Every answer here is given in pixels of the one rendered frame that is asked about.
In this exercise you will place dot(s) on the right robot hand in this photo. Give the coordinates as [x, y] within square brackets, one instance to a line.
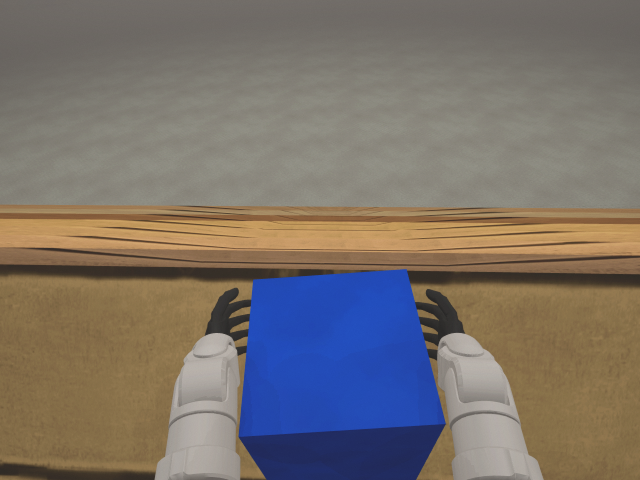
[447, 322]

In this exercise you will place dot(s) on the carton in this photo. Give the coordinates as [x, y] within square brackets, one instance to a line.
[338, 384]

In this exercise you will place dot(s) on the left robot hand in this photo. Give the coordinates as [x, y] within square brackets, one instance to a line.
[219, 322]

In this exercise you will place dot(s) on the robot left forearm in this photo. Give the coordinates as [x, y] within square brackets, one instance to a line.
[201, 442]

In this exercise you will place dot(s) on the robot right forearm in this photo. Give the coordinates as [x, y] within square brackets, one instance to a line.
[486, 429]

